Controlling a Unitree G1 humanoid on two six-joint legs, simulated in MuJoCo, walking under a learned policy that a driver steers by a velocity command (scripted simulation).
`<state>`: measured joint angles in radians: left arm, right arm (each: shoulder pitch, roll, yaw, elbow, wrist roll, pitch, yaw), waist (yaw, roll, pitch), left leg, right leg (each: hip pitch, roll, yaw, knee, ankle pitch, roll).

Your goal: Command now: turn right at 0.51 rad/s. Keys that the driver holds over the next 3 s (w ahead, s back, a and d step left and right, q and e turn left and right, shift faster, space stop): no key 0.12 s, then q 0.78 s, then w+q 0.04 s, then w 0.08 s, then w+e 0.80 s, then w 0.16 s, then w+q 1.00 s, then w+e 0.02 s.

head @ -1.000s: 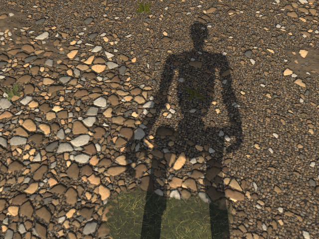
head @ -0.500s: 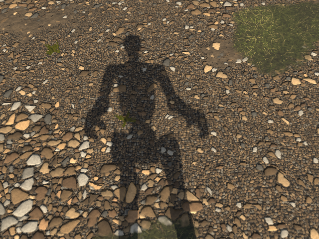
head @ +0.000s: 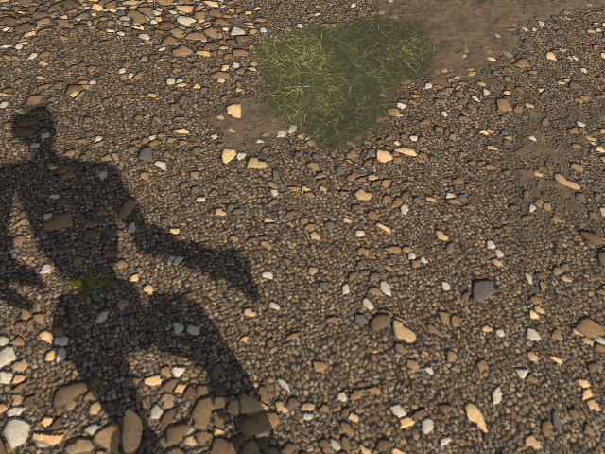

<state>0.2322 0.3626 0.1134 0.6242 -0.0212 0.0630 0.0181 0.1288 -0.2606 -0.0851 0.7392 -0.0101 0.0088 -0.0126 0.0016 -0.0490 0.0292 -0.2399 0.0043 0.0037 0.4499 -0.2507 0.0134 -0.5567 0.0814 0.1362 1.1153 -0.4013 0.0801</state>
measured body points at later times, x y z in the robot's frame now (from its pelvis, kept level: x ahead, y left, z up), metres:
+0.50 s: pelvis +0.02 -0.03 -0.01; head +0.05 -0.03 +0.44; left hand +0.19 +0.23 -0.09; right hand +0.15 -0.32 -0.12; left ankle -0.02 +0.09 -0.70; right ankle +0.02 -0.15 -0.74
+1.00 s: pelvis +0.03 +0.03 +0.00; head +0.05 +0.07 +0.45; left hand +0.09 +0.35 -0.11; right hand +0.26 -0.19 -0.07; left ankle +0.00 +0.09 -0.74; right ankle +0.12 -0.14 -0.68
